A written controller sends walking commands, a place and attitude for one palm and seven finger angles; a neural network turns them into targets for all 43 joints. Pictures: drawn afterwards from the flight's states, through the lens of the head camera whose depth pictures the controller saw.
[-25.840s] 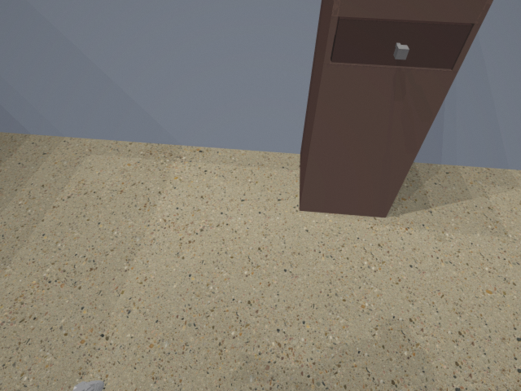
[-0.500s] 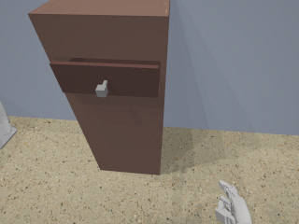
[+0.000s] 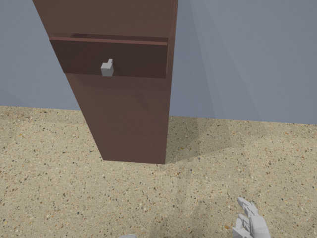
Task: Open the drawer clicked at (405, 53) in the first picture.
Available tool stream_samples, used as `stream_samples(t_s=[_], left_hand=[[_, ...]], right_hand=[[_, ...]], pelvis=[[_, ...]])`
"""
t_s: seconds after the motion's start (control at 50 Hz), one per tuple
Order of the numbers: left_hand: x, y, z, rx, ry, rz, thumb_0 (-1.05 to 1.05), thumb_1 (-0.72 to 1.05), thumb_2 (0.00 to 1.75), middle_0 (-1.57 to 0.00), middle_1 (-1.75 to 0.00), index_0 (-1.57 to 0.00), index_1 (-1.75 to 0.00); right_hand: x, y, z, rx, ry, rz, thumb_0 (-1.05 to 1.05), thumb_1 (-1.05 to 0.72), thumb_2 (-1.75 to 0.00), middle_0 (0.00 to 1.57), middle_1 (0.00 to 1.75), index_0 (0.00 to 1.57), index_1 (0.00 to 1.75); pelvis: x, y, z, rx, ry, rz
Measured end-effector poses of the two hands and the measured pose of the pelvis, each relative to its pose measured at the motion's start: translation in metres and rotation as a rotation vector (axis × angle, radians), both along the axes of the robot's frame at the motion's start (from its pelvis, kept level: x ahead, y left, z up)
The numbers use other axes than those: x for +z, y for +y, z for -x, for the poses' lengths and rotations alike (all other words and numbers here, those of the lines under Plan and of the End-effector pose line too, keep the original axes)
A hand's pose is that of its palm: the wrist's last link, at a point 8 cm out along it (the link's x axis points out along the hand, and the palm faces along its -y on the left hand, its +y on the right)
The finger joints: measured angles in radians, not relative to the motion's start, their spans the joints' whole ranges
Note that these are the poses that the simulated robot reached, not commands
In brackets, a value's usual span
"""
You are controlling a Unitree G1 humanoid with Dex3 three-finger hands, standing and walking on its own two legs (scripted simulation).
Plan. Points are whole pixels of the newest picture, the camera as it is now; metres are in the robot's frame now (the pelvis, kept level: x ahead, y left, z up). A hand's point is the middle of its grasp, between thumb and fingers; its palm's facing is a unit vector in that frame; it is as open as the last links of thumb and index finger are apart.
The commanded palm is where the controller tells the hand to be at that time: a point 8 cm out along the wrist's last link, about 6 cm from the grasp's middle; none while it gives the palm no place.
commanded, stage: step back with the hand held close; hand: left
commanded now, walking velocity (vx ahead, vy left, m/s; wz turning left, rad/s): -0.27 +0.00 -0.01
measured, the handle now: (108, 66) +0.61 +0.22 +0.09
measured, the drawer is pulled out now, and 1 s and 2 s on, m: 0.04 0.04 0.04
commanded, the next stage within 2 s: stop stepping back and stand still in 0.46 s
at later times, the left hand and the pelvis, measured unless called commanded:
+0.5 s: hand out of the picture +0.12 +0.25 +0.27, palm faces +0.55 -0.69 -0.47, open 7.4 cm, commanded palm +0.04 +0.29 +0.28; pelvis -0.08 +0.01 +0.00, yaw +3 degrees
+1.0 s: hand out of the picture +0.04 +0.23 +0.27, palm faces +0.52 -0.74 -0.43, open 7.4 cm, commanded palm -0.03 +0.27 +0.28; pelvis -0.16 -0.01 +0.01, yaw +1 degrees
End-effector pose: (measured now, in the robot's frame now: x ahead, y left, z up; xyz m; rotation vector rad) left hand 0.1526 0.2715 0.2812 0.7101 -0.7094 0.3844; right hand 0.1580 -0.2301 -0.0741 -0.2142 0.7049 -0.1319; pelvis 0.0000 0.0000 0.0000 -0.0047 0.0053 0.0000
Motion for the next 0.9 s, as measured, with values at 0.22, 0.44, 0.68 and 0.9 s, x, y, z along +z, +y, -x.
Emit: stream_samples(t_s=[0.22, 0.44, 0.68, 0.9], left_hand=[[0.001, 0.001, 0.027, -0.019, -0.022, -0.053, 0.01, 0.88, 0.90, -0.21, -0.30, -0.21, -0.31], [-0.001, 0.009, 0.068, -0.032, -0.036, -0.046, 0.01, 0.88, 0.90, -0.21, -0.30, -0.21, -0.31], [-0.004, -0.010, 0.120, -0.030, -0.002, 0.034, 0.01, 0.88, 0.90, -0.21, -0.30, -0.21, -0.31], [0.007, -0.006, 0.145, -0.039, 0.001, 0.017, 0.01, 0.88, 0.90, -0.21, -0.30, -0.21, -0.31]], right_hand=[[0.001, -0.004, 0.037, -0.032, -0.014, 0.013, 0.01, -0.91, -0.90, 0.20, 0.30, 0.20, 0.30], [0.001, 0.001, 0.055, 0.021, 0.011, 0.054, 0.01, -0.91, -0.90, 0.20, 0.30, 0.20, 0.30], [0.009, 0.020, 0.089, 0.099, -0.082, -0.054, 0.01, -0.91, -0.90, 0.20, 0.30, 0.20, 0.30], [0.007, -0.017, 0.163, -0.038, 0.038, 0.026, 0.01, -0.91, -0.90, 0.20, 0.30, 0.20, 0.30]], pelvis=[[-0.005, -0.001, 0.027, 0.031, -0.001, 0.002], [-0.005, 0.009, 0.065, 0.047, 0.003, 0.014], [-0.002, -0.012, 0.120, -0.010, 0.048, 0.000], [0.007, -0.008, 0.142, 0.023, 0.013, 0.008]])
